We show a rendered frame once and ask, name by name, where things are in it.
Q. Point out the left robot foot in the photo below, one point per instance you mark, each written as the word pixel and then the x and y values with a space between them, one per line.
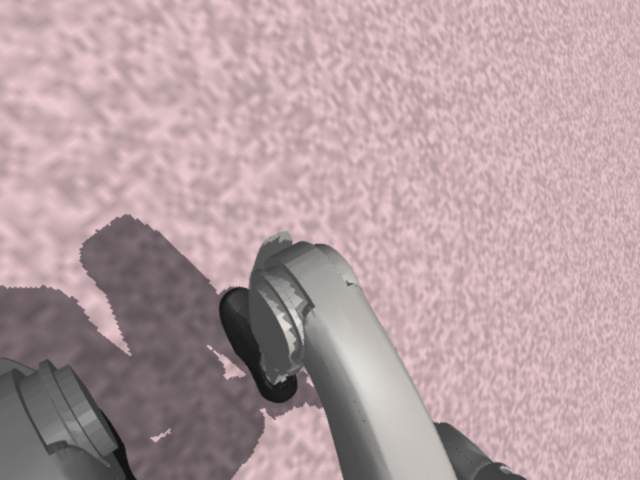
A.
pixel 120 452

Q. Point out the right robot hand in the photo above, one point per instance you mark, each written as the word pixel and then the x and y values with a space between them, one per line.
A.
pixel 466 458

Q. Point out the right robot arm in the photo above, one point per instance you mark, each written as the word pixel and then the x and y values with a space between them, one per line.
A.
pixel 497 471

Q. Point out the right robot foot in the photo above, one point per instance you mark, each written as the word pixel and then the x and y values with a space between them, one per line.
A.
pixel 234 315

